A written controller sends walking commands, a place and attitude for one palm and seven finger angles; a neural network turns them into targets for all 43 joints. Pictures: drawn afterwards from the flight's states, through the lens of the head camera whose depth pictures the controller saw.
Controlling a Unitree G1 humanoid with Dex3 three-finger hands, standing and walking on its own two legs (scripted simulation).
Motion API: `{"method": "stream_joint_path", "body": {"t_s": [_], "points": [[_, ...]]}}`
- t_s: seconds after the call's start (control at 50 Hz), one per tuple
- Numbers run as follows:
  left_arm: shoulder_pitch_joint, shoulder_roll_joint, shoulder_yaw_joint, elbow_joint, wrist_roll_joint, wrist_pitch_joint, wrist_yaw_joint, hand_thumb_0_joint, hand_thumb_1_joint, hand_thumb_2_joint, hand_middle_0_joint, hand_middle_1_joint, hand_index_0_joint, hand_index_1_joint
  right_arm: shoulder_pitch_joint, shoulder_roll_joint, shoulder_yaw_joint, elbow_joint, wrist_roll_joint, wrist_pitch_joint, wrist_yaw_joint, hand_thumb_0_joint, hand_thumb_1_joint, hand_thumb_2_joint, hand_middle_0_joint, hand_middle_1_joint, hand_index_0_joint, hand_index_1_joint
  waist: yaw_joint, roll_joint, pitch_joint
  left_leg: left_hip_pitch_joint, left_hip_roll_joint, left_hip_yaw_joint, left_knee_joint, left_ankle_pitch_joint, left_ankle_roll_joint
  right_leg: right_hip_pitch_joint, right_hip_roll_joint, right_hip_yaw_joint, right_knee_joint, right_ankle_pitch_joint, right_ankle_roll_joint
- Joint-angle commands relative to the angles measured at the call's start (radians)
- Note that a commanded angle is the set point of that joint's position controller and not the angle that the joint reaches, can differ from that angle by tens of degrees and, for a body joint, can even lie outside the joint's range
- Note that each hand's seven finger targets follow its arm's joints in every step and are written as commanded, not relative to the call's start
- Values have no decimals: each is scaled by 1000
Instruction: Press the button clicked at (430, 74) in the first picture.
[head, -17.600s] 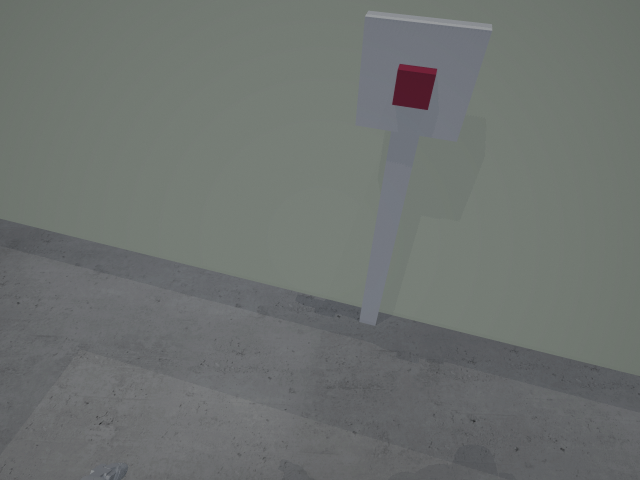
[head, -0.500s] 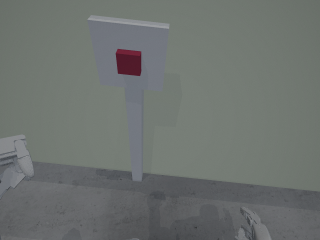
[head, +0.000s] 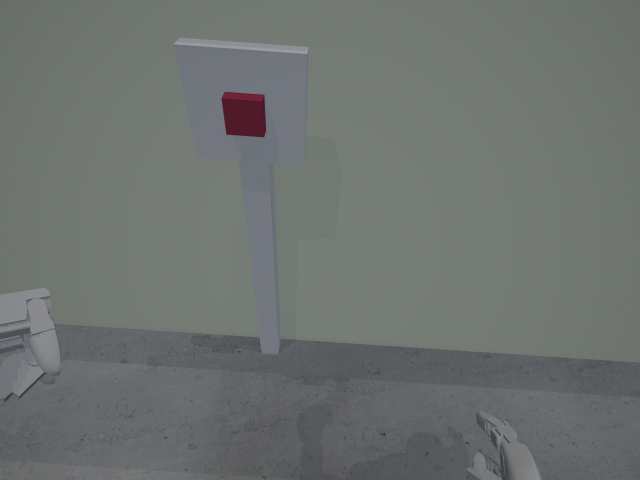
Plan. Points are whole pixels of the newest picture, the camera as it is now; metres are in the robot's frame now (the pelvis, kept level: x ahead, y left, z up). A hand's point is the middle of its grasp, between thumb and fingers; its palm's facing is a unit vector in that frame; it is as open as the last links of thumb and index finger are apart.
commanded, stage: stop stepping back and stand still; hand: left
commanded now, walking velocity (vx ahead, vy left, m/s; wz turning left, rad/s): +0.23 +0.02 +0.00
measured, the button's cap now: (245, 114) +0.64 +0.19 +0.15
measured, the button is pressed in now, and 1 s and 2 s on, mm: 0 0 0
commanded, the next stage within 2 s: let the arm hang, fingers relaxed in 1.20 s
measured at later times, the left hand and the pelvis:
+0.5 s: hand out of the picture +0.10 +0.28 +0.17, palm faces +0.49 -0.81 -0.33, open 3.1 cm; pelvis -0.08 +0.02 -0.01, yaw +3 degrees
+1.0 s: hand out of the picture +0.12 +0.27 +0.16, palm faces +0.43 -0.79 -0.44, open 3.1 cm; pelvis -0.05 +0.02 +0.00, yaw +3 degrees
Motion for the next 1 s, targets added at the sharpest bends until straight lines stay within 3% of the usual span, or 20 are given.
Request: {"method": "stream_joint_path", "body": {"t_s": [0.0, 0.04, 0.1, 0.14, 0.2, 0.24, 0.28, 0.34, 0.4, 0.42, 0.44, 0.48, 0.52, 0.62, 0.64, 0.68, 0.72, 0.8, 0.92, 0.98], "points": [[-193, 115, 43, -115, 21, -13, 41, 0, 900, 900, -1300, -1500, -1300, -1500, -96, -138, -51, -167, 8, -86, -36, 0, -900, -900, 200, 300, 200, 300, -24, -4, 59, 245, 78, -52, -196, 234, 26, -155, -163, 83, -90, 425, 31], [-154, 117, 45, -140, 31, -20, 43, 0, 900, 900, -1300, -1500, -1300, -1500, -69, -128, -46, -172, 2, -101, -33, 0, -900, -900, 200, 300, 200, 300, -28, 84, -27, 314, 115, -129, -225, 340, 54, -128, -94, 33, -39, 348, 48], [-144, 113, 56, -203, 30, -35, 44, 0, 900, 900, -1300, -1500, -1300, -1500, -94, -124, -39, -174, -8, -127, -31, 0, -900, -900, 200, 300, 200, 300, -18, 159, -5, 153, 161, -262, -428, -150, 59, -35, -39, 20, -30, 4, 32], [-100, 100, 69, -181, 38, -27, 51, 0, 900, 900, -1300, -1500, -1300, -1500, -99, -121, -42, -176, -14, -132, -28, 0, -900, -900, 200, 300, 200, 300, -18, 189, 44, 8, 138, -248, -531, -422, 27, 44, -14, -16, -24, -69, 11], [-33, 110, 90, -158, 35, -20, 47, 0, 900, 900, -1300, -1500, -1300, -1500, -85, -110, -49, -178, -19, -129, -21, 0, -900, -900, 200, 300, 200, 300, -18, 152, 32, -9, 91, -167, -463, -380, -8, 64, -15, -40, -83, -96, -9], [-26, 119, 98, -154, 31, -19, 47, 0, 900, 900, -1300, -1500, -1300, -1500, -67, -106, -58, -162, -26, -118, -19, 0, -900, -900, 200, 300, 200, 300, -26, 23, 3, 96, 23, -55, -195, -242, -15, -73, -113, 64, -191, -227, -66], [-52, 110, 103, -139, 21, -9, 56, 0, 900, 900, -1300, -1500, -1300, -1500, -56, -126, -76, -134, -25, -102, -18, 0, -900, -900, 200, 300, 200, 300, -20, -189, 46, 19, -15, -17, 288, -142, -21, -222, -343, 386, -336, -405, -206], [-206, 86, 51, -82, 39, -15, 56, 0, 900, 900, -1300, -1500, -1300, -1500, -55, -106, -49, -109, -31, -113, -14, 0, -900, -900, 200, 300, 200, 300, -50, -109, 122, 29, 86, -45, 235, -175, 7, -304, -334, 221, -271, -304, -146], [-306, 72, 1, -91, 58, -7, 62, 0, 900, 900, -1300, -1500, -1300, -1500, -79, -122, -50, -102, -29, -125, -41, 0, -900, -900, 200, 300, 200, 300, -52, -5, 159, 227, 51, 37, -107, -196, 18, -374, -217, 72, -95, -343, -86], [-300, 66, 4, -116, 53, -13, 64, 0, 900, 900, -1300, -1500, -1300, -1500, -70, -139, -51, -113, -30, -134, -45, 0, -900, -900, 200, 300, 200, 300, -48, 159, 157, 217, 106, -112, -262, -327, 56, -361, -137, 28, 76, -282, -49], [-313, 68, 13, -191, 56, -29, 70, 0, 900, 900, -1300, -1500, -1300, -1500, -57, -151, -50, -134, -25, -146, -41, 0, -900, -900, 200, 300, 200, 300, -51, 342, 138, 257, 258, -397, -392, -394, 131, -413, -39, -42, 288, -186, 9], [-253, 156, 106, -217, 60, -53, 73, 0, 900, 900, -1300, -1500, -1300, -1500, -40, -105, -50, -118, -30, -168, -27, 0, -900, -900, 200, 300, 200, 300, -45, 291, 59, 203, 352, -614, -518, -537, 197, -415, -35, 33, 578, -169, 17], [-165, 116, 86, -239, 59, -50, 62, 0, 900, 900, -1300, -1500, -1300, -1500, -80, -91, -50, -123, -30, -177, -3, 0, -900, -900, 200, 300, 200, 300, -33, 178, 66, 123, 321, -473, -473, -406, 194, -342, -82, 59, 522, -95, 17], [-19, 89, 88, -166, 53, -33, 56, 0, 900, 900, -1300, -1500, -1300, -1500, -68, -103, -40, -130, -27, -153, 10, 0, -900, -900, 200, 300, 200, 300, -21, 199, 50, -116, 157, -108, -335, -373, 55, 106, -27, -83, 24, -18, 7], [-32, 98, 93, -143, 53, -32, 53, 0, 900, 900, -1300, -1500, -1300, -1500, -66, -97, -44, -135, -28, -141, 7, 0, -900, -900, 200, 300, 200, 300, -24, 76, 71, -139, 99, -55, -191, -321, 27, 94, -81, 25, -101, -49, -21], [-78, 131, 128, -114, 36, -19, 56, 0, 900, 900, -1300, -1500, -1300, -1500, -67, -99, -51, -136, -29, -121, 8, 0, -900, -900, 200, 300, 200, 300, -22, -163, 76, -144, 15, 2, 219, -218, -10, -55, -376, 480, -322, -149, -158], [-120, 92, 96, -81, 34, -25, 56, 0, 900, 900, -1300, -1500, -1300, -1500, -38, -98, -57, -109, -20, -127, 7, 0, -900, -900, 200, 300, 200, 300, -44, -135, 57, -89, 42, -39, 304, -190, -12, -68, -353, 378, -271, -29, -164], [-140, 76, 61, -123, 43, -40, 57, 0, 900, 900, -1300, -1500, -1300, -1500, -85, -85, -38, -116, -22, -136, -13, 0, -900, -900, 200, 300, 200, 300, -34, -85, 57, 150, 44, 29, -81, -71, 4, -111, -254, 132, -154, 175, -92], [-102, 82, 63, -174, 52, -53, 49, 0, 900, 900, -1300, -1500, -1300, -1500, -81, -107, -47, -141, -12, -147, -17, 0, -900, -900, 200, 300, 200, 300, -14, 177, 24, 197, 172, -161, -299, 210, 55, -49, -67, -10, 28, 211, 36], [-79, 99, 83, -183, 49, -59, 48, 0, 900, 900, -1300, -1500, -1300, -1500, -75, -109, -55, -149, -10, -151, -11, 0, -900, -900, 200, 300, 200, 300, -15, 98, -10, 195, 128, -85, -235, 273, 26, 17, -87, 10, -23, 346, 25]]}}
